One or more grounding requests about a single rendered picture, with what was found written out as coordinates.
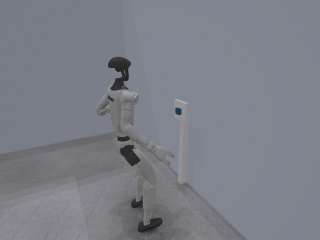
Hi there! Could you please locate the left robot foot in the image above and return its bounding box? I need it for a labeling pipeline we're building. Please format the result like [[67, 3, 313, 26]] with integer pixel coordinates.
[[131, 196, 143, 208]]

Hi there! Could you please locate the right robot hand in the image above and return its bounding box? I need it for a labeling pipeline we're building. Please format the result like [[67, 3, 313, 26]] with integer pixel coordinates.
[[153, 146, 175, 166]]

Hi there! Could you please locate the left robot forearm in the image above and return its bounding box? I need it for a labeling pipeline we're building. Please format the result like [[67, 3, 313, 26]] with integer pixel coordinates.
[[105, 105, 110, 113]]

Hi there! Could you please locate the robot right thigh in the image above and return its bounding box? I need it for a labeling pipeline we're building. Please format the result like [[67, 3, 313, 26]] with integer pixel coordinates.
[[124, 146, 157, 194]]

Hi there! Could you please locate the robot right upper arm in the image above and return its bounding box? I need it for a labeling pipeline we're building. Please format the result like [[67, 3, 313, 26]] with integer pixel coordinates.
[[120, 90, 135, 134]]

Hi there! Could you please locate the robot left upper arm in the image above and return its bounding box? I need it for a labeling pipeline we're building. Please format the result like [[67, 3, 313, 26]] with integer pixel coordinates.
[[95, 85, 112, 116]]

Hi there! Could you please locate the button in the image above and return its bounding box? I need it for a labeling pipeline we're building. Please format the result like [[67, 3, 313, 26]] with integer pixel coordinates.
[[175, 107, 182, 115]]

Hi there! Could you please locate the right robot forearm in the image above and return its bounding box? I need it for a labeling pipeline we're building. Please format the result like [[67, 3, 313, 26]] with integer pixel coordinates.
[[124, 124, 157, 153]]

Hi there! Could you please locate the left robot hand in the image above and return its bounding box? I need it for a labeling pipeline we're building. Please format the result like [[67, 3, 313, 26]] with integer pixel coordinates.
[[132, 91, 139, 105]]

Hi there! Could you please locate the panel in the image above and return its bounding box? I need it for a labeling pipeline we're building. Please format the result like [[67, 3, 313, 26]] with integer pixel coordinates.
[[174, 99, 189, 185]]

